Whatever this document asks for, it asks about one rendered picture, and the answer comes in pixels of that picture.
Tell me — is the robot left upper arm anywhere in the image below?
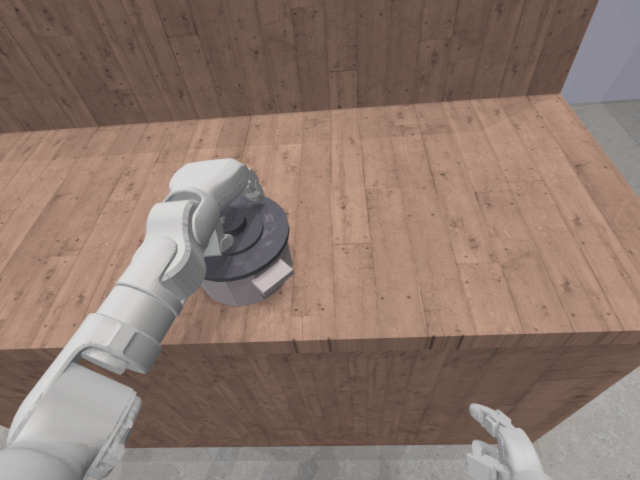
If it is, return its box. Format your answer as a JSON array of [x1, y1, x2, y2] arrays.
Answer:
[[0, 362, 142, 480]]

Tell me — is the left robot forearm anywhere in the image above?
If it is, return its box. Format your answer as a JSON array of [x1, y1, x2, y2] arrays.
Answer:
[[6, 186, 220, 448]]

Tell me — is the pot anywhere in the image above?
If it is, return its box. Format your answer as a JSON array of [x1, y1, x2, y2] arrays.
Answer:
[[201, 241, 294, 306]]

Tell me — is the lid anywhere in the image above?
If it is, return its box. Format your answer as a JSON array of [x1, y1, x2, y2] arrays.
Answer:
[[204, 194, 289, 282]]

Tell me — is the table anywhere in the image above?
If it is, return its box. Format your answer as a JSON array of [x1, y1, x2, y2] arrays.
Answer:
[[0, 0, 640, 448]]

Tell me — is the knob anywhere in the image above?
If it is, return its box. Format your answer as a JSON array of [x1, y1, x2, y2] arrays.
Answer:
[[220, 207, 247, 237]]

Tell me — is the robot left hand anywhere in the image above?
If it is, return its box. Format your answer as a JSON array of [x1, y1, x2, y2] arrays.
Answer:
[[169, 158, 265, 257]]

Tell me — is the robot right hand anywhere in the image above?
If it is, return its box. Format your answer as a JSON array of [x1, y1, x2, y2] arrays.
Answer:
[[467, 403, 546, 480]]

